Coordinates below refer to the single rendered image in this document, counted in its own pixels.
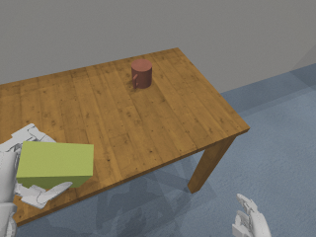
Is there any sponge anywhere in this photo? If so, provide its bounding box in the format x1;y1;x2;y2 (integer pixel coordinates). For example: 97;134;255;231
16;140;94;190

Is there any table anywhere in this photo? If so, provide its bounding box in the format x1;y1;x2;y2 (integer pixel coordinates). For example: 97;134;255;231
0;47;251;227

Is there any robot left forearm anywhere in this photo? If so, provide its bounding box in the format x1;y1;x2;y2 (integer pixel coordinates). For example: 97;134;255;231
0;202;18;237

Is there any right robot hand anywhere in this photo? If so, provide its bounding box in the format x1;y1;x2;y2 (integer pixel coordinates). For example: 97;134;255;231
232;194;272;237

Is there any left robot hand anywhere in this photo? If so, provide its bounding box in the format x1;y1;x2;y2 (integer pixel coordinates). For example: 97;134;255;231
0;123;73;209

